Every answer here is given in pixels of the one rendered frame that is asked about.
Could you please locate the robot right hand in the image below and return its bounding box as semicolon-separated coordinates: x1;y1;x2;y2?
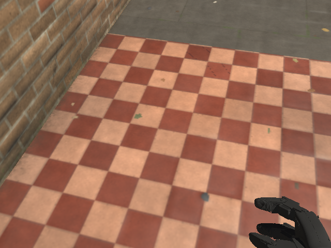
249;196;331;248

